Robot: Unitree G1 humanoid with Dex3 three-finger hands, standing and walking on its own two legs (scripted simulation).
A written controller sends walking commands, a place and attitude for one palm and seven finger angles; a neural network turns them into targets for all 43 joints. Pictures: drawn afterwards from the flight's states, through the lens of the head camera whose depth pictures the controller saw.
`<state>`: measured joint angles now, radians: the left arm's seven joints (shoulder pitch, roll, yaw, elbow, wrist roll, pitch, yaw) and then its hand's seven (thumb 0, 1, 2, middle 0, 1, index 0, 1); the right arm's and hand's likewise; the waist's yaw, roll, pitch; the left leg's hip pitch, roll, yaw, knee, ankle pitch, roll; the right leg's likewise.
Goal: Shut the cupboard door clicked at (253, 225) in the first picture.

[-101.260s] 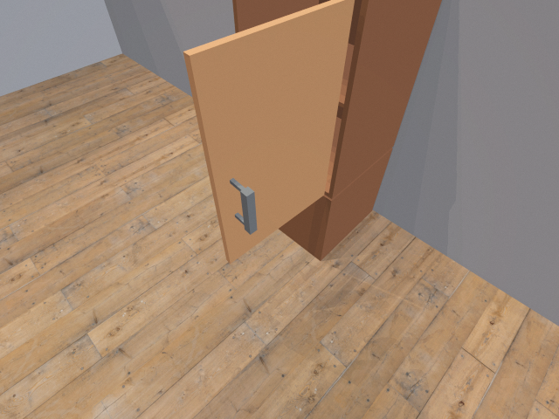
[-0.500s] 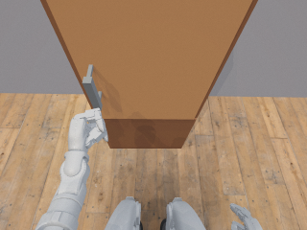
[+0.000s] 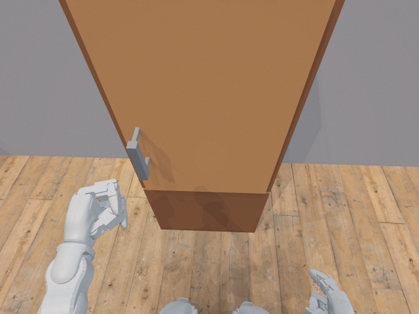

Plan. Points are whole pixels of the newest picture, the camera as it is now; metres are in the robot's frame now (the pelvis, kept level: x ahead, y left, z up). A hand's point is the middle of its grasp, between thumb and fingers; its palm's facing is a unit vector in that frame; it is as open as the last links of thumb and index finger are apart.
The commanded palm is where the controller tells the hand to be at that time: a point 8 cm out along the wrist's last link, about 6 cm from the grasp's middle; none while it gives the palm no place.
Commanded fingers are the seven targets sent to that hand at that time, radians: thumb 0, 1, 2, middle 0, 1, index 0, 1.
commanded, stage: draw the hand back to the body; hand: left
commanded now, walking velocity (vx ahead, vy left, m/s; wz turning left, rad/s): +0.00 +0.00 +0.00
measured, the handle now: (140, 154) +0.48 +0.20 -0.04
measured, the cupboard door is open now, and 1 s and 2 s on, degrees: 0 0 0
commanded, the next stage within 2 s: step back with the hand held close in 1.18 s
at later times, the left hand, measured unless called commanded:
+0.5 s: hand (36, 212) +0.24 +0.25 +0.16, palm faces +0.30 -0.90 -0.33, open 3.9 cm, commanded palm +0.19 +0.29 +0.18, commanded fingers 0.00 0.90 0.90 -0.58 -0.72 -0.58 -0.72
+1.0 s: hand out of the picture +0.20 +0.29 +0.23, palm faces +0.46 -0.79 -0.39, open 7.2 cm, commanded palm +0.15 +0.33 +0.25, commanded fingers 0.00 0.90 0.90 -0.20 -0.30 -0.20 -0.30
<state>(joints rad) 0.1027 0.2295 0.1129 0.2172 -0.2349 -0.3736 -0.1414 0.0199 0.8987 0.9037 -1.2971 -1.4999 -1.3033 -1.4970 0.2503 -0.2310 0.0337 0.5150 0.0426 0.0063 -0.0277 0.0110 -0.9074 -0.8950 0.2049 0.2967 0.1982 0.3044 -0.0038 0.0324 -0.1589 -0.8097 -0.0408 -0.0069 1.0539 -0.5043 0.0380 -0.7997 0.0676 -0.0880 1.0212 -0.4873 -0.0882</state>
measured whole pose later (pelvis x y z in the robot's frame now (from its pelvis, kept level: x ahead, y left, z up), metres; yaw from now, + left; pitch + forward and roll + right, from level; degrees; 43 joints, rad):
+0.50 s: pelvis +0.01 +0.02 +0.06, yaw +0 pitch +0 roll -1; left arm 0.36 0.33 0.14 -0.16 -0.08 -0.06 0.12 0.02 0.89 0.90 -0.85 -1.00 -0.85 -1.00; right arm 0.22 -0.23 0.05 0.55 0.05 -0.04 -0.09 0.01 -0.91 -0.90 0.20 0.30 0.20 0.30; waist 0.04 0.06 -0.06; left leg -0.28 -0.06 0.00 0.62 -0.34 0.06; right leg -0.27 0.06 -0.05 0.59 -0.32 -0.06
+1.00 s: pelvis +0.01 +0.03 +0.07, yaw +0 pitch -4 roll -1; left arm 0.45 0.35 0.34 -0.35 -0.09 -0.08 0.11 0.02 0.89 0.90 -0.25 -0.35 -0.25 -0.35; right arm 0.21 -0.24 0.03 0.62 0.03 -0.08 -0.04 0.01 -0.91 -0.90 0.20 0.30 0.20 0.30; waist 0.07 0.08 0.00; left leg -0.12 -0.07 0.00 0.44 -0.26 0.07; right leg -0.12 0.04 -0.04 0.43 -0.25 -0.04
